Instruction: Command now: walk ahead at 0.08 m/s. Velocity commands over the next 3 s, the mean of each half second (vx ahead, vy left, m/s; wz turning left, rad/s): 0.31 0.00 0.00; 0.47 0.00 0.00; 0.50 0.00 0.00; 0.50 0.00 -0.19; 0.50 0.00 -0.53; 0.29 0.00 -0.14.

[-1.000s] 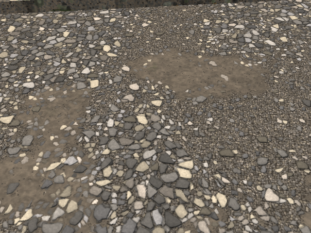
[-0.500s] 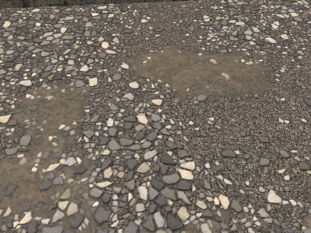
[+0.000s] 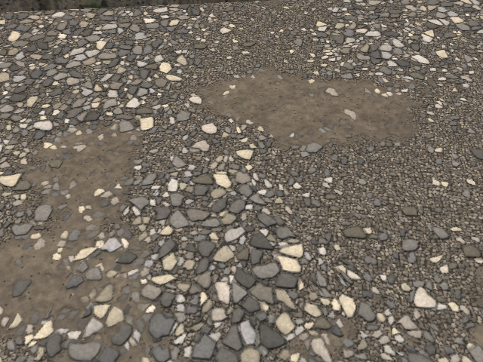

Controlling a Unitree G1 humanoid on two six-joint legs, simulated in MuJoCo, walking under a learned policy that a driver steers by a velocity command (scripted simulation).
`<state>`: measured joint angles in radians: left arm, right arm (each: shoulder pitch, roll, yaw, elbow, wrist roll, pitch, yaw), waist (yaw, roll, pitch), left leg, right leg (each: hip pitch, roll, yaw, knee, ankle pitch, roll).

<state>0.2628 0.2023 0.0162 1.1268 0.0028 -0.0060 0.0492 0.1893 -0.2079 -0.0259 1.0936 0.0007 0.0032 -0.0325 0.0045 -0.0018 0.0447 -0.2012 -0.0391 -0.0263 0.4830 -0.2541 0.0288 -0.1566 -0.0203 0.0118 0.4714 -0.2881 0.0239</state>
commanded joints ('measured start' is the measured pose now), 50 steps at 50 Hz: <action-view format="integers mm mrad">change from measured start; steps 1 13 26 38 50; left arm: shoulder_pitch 78 431 324 149 -158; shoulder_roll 84 223 140 136 81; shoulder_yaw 14 71 28 41 55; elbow -6 29 -70 -174 -291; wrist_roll -6 -17 -1 -62 -11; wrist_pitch -5 -90 -87 -135 -90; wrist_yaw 5 -38 -25 -49 -40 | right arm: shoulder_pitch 39 -102 -350 46 93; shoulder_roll -110 -59 -44 -163 -179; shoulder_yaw -19 -21 -7 -55 -44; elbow -16 -165 -254 -169 -118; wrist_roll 6 33 30 16 5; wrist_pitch -3 -81 -104 -101 -115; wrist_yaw -7 18 64 61 28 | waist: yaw -4 143 88 -101 -30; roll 21 -297 -102 122 44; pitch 3 26 108 -191 27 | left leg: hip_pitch -12 -592 -455 388 -7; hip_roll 35 -22 74 375 213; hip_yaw -45 65 106 -488 -47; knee -109 375 158 -224 -395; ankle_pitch -189 -245 263 -44 234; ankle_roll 37 19 -8 264 190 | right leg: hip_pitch -68 328 105 -567 -483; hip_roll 29 -316 -167 -31 -122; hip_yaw -36 537 74 96 7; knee -43 -301 -388 948 263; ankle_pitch -114 -294 343 -148 358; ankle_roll -26 -261 -189 -79 -28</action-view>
